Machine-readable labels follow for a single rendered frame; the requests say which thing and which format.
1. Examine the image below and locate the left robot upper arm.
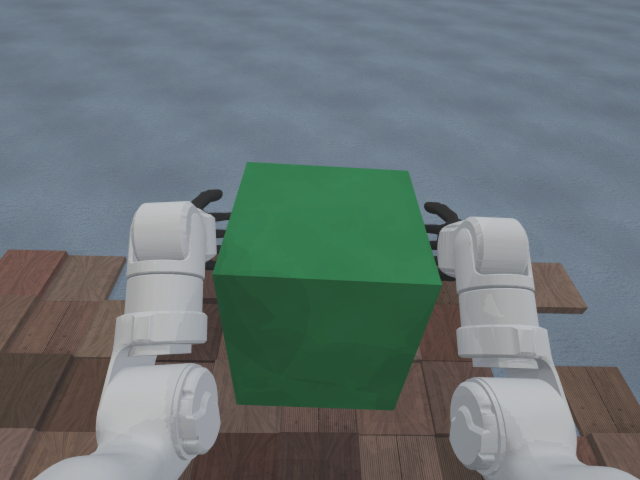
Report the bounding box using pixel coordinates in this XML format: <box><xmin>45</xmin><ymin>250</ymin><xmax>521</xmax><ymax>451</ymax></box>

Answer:
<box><xmin>33</xmin><ymin>363</ymin><xmax>221</xmax><ymax>480</ymax></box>

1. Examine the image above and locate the robot left forearm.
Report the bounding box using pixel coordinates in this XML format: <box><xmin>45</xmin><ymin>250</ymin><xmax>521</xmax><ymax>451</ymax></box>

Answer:
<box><xmin>96</xmin><ymin>201</ymin><xmax>217</xmax><ymax>444</ymax></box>

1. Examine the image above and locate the left robot hand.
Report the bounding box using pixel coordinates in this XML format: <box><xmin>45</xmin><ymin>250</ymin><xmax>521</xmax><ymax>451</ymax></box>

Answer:
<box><xmin>191</xmin><ymin>189</ymin><xmax>231</xmax><ymax>270</ymax></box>

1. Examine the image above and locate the right robot hand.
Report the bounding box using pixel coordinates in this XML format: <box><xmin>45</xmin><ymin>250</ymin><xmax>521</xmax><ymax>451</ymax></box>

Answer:
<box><xmin>424</xmin><ymin>202</ymin><xmax>462</xmax><ymax>281</ymax></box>

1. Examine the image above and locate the right robot upper arm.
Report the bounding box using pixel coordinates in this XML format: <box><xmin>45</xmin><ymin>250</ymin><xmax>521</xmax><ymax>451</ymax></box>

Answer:
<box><xmin>449</xmin><ymin>377</ymin><xmax>640</xmax><ymax>480</ymax></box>

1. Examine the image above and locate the robot right forearm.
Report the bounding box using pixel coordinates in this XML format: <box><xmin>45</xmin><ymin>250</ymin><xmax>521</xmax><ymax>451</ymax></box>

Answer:
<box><xmin>437</xmin><ymin>216</ymin><xmax>577</xmax><ymax>451</ymax></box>

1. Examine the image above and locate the carton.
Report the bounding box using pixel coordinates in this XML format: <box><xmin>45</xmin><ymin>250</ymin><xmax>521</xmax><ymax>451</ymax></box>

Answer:
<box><xmin>212</xmin><ymin>162</ymin><xmax>442</xmax><ymax>410</ymax></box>

